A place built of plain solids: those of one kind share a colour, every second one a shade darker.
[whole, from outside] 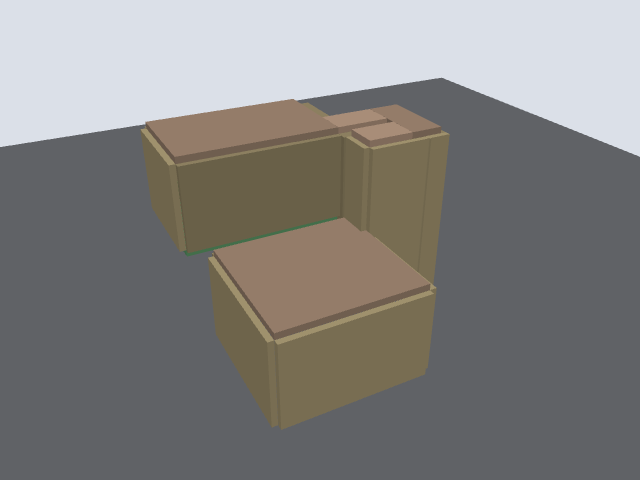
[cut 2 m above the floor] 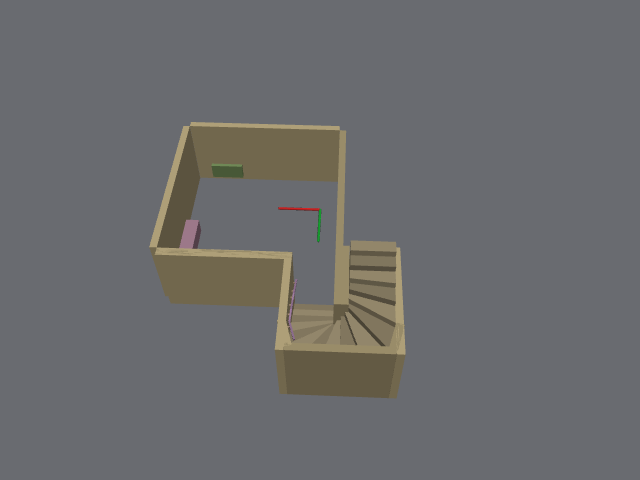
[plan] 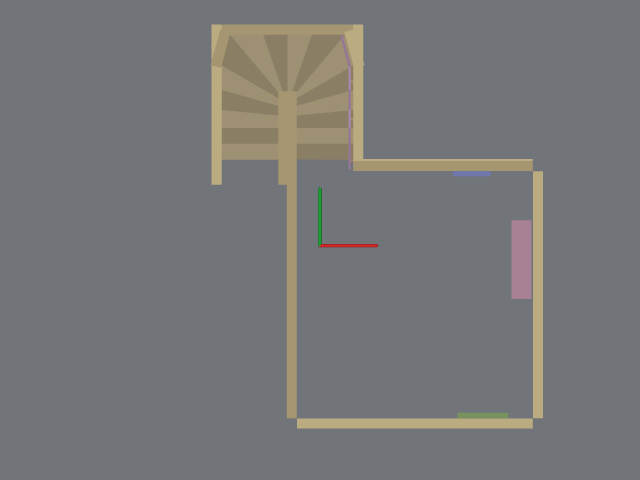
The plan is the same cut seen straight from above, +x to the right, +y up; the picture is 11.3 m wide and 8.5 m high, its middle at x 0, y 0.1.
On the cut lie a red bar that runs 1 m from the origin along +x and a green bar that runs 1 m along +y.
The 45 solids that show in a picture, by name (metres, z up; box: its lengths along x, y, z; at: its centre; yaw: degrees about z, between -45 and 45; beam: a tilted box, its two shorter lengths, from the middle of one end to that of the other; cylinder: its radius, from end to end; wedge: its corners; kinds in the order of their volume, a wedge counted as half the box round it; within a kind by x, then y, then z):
{
 "wall_1": {"box": [2.03, 0.53, 2.6], "at": [-2.76, 1.34, 4.21]},
 "wall_2": {"box": [3.03, 0.18, 2.6], "at": [-2.26, -3.83, 4.21]},
 "wall_3": {"box": [0.18, 2.84, 5.55], "at": [-1.83, 2.5, 2.73]},
 "wall_4": {"box": [0.19, 0.66, 5.8], "at": [-1.76, 3.49, 2.6], "yaw": -15.2},
 "wall_5": {"box": [0.18, 4.81, 2.6], "at": [-0.65, -1.33, 4.21]},
 "wall_6": {"box": [0.33, 1.66, 5.8], "at": [-0.58, 1.91, 2.6]},
 "wall_7": {"box": [2.33, 0.18, 5.55], "at": [-0.58, 3.83, 2.73]},
 "wall_8": {"box": [0.18, 4.38, 2.76], "at": [-0.5, -0.87, 1.33]},
 "wall_9": {"box": [1.0, 0.18, 2.79], "at": [0.09, 1.23, 4.11]},
 "wall_10": {"box": [0.19, 0.66, 5.8], "at": [0.61, 3.49, 2.6], "yaw": 15.2},
 "wall_11": {"box": [0.18, 2.6, 5.55], "at": [0.68, 2.62, 2.73]},
 "wall_12": {"box": [4.18, 0.18, 2.76], "at": [1.68, -3.15, 1.33]},
 "wall_13": {"box": [3.18, 0.18, 2.76], "at": [2.18, 1.41, 1.33]},
 "wall_14": {"box": [3.18, 0.22, 2.76], "at": [2.18, 1.43, 1.33]},
 "wall_15": {"box": [0.18, 4.38, 2.76], "at": [3.86, -0.87, 1.33]},
 "roof_1": {"box": [3.03, 4.81, 0.2], "at": [-2.26, -1.33, 5.6]},
 "roof_2": {"box": [1.0, 1.66, 0.2], "at": [-1.24, 1.91, 5.6]},
 "roof_3": {"box": [2.33, 1.0, 0.2], "at": [-0.58, 3.24, 5.6]},
 "roof_4": {"box": [1.0, 1.42, 0.2], "at": [0.09, 2.03, 5.6]},
 "roof_5": {"box": [4.18, 4.38, 0.2], "at": [1.68, -0.87, 2.81]},
 "tread_1": {"wedge": [[-1.74, 1.52, -0.05], [-1.74, 1.52, 2.73], [-1.74, 1.8, -0.05], [-1.74, 1.8, 2.73], [-0.74, 1.52, -0.05], [-0.74, 1.52, 2.73], [-0.74, 1.8, -0.05], [-0.74, 1.8, 2.73]]},
 "tread_2": {"wedge": [[-1.74, 1.8, -0.05], [-1.74, 1.8, 2.56], [-1.74, 2.08, -0.05], [-1.74, 2.08, 2.56], [-0.74, 1.8, -0.05], [-0.74, 1.8, 2.56], [-0.74, 2.08, -0.05], [-0.74, 2.08, 2.56]]},
 "tread_3": {"wedge": [[-1.74, 2.08, -0.05], [-1.74, 2.08, 2.39], [-1.74, 2.4, -0.05], [-1.74, 2.4, 2.39], [-0.74, 2.08, -0.05], [-0.74, 2.08, 2.39], [-0.74, 2.3, -0.05], [-0.74, 2.3, 2.39]]},
 "tread_4": {"wedge": [[-1.74, 2.4, -0.05], [-1.74, 2.4, 2.22], [-1.74, 2.76, -0.05], [-1.74, 2.76, 2.22], [-0.74, 2.3, -0.05], [-0.74, 2.3, 2.22], [-0.74, 2.48, -0.05], [-0.74, 2.48, 2.22]]},
 "tread_5": {"wedge": [[-1.74, 2.75, -0.05], [-1.74, 2.75, 2.04], [-1.74, 3.19, -0.05], [-1.74, 3.19, 2.05], [-0.74, 2.47, -0.05], [-0.74, 2.47, 2.05], [-0.74, 2.61, -0.05], [-0.74, 2.61, 2.05]]},
 "tread_6": {"wedge": [[-1.74, 3.19, -0.05], [-1.74, 3.19, 1.87], [-1.6, 3.74, -0.05], [-1.6, 3.74, 1.87], [-0.74, 2.61, -0.05], [-0.74, 2.61, 1.87], [-0.74, 2.72, -0.05], [-0.74, 2.72, 1.87]]},
 "tread_7": {"wedge": [[-1.6, 3.74, -0.05], [-1.6, 3.74, 1.7], [-1.01, 3.74, -0.05], [-1.01, 3.74, 1.71], [-0.74, 2.72, -0.05], [-0.74, 2.72, 1.71], [-0.66, 2.74, -0.05], [-0.66, 2.74, 1.71]]},
 "tread_8": {"wedge": [[-1.01, 3.74, -0.05], [-1.01, 3.74, 1.53], [-0.67, 2.74, -0.05], [-0.67, 2.74, 1.53], [-0.58, 2.74, -0.05], [-0.58, 2.74, 1.53], [-0.58, 3.74, -0.05], [-0.58, 3.74, 1.53]]},
 "tread_9": {"wedge": [[-0.58, 2.74, -0.05], [-0.58, 2.74, 1.36], [-0.58, 3.74, -0.05], [-0.58, 3.74, 1.36], [-0.49, 2.74, -0.05], [-0.49, 2.74, 1.36], [-0.15, 3.74, -0.05], [-0.15, 3.74, 1.36]]},
 "tread_10": {"wedge": [[-0.49, 2.74, -0.05], [-0.49, 2.74, 1.19], [-0.41, 2.72, -0.05], [-0.41, 2.72, 1.19], [-0.15, 3.74, -0.05], [-0.15, 3.74, 1.19], [0.44, 3.74, -0.05], [0.44, 3.74, 1.19]]},
 "tread_11": {"wedge": [[-0.41, 1.52, -0.05], [-0.41, 1.52, 0.17], [-0.41, 1.81, -0.05], [-0.41, 1.81, 0.17], [0.59, 1.52, -0.05], [0.59, 1.52, 0.17], [0.59, 1.81, -0.05], [0.59, 1.81, 0.17]]},
 "tread_12": {"wedge": [[-0.41, 1.8, -0.05], [-0.41, 1.8, 0.34], [-0.41, 2.09, -0.05], [-0.41, 2.09, 0.34], [0.59, 1.8, -0.05], [0.59, 1.8, 0.34], [0.59, 2.09, -0.05], [0.59, 2.09, 0.34]]},
 "tread_13": {"wedge": [[-0.41, 2.08, -0.05], [-0.41, 2.08, 0.51], [-0.41, 2.31, -0.05], [-0.41, 2.31, 0.51], [0.59, 2.08, -0.05], [0.59, 2.08, 0.51], [0.59, 2.4, -0.05], [0.59, 2.4, 0.51]]},
 "tread_14": {"wedge": [[-0.41, 2.3, -0.05], [-0.41, 2.3, 0.68], [-0.41, 2.48, -0.05], [-0.41, 2.48, 0.68], [0.59, 2.4, -0.05], [0.59, 2.4, 0.68], [0.59, 2.76, -0.05], [0.59, 2.76, 0.68]]},
 "tread_15": {"wedge": [[-0.41, 2.48, -0.05], [-0.41, 2.48, 0.85], [-0.41, 2.62, -0.05], [-0.41, 2.62, 0.85], [0.59, 2.76, -0.05], [0.59, 2.76, 0.85], [0.59, 3.2, -0.05], [0.59, 3.2, 0.85]]},
 "tread_16": {"wedge": [[-0.41, 2.61, -0.05], [-0.41, 2.61, 1.02], [-0.41, 2.73, -0.05], [-0.41, 2.73, 1.02], [0.44, 3.74, -0.05], [0.44, 3.74, 1.02], [0.59, 3.19, -0.05], [0.59, 3.19, 1.02]]},
 "floor_1": {"box": [3.03, 5.26, 0.21], "at": [-2.26, -1.11, 2.81]},
 "bench_1": {"box": [0.36, 1.4, 0.5], "at": [3.57, -0.25, 0.2]},
 "radiator_1": {"box": [0.9, 0.1, 0.45], "at": [2.89, -3.01, 0.38]},
 "cabinet_1": {"box": [0.67, 0.09, 0.65], "at": [2.69, 1.27, 1.49]},
 "guard_rail_1": {"wedge": [[0.36, 3.71, 2.08], [0.36, 3.71, 2.12], [0.4, 3.72, 2.08], [0.4, 3.72, 2.12], [0.51, 3.16, 1.9], [0.51, 3.16, 1.95], [0.55, 3.17, 1.9], [0.55, 3.17, 1.95]]},
 "guard_rail_2": {"wedge": [[0.5, 1.35, 0.94], [0.5, 1.35, 0.99], [0.5, 2.08, 1.39], [0.5, 2.08, 1.44], [0.55, 1.35, 0.94], [0.55, 1.35, 0.99], [0.55, 2.08, 1.39], [0.55, 2.08, 1.44]]},
 "guard_rail_3": {"wedge": [[0.5, 2.08, 1.39], [0.5, 2.08, 1.44], [0.5, 2.4, 1.56], [0.5, 2.4, 1.61], [0.55, 2.08, 1.39], [0.55, 2.08, 1.44], [0.55, 2.4, 1.56], [0.55, 2.4, 1.61]]},
 "guard_rail_4": {"wedge": [[0.5, 2.4, 1.56], [0.5, 2.4, 1.61], [0.5, 2.76, 1.73], [0.5, 2.76, 1.78], [0.55, 2.4, 1.56], [0.55, 2.4, 1.61], [0.55, 2.76, 1.73], [0.55, 2.76, 1.78]]},
 "guard_rail_5": {"wedge": [[0.5, 2.76, 1.73], [0.5, 2.76, 1.78], [0.5, 3.19, 1.9], [0.5, 3.19, 1.95], [0.55, 2.76, 1.73], [0.55, 2.76, 1.78], [0.55, 3.19, 1.9], [0.55, 3.19, 1.95]]}
}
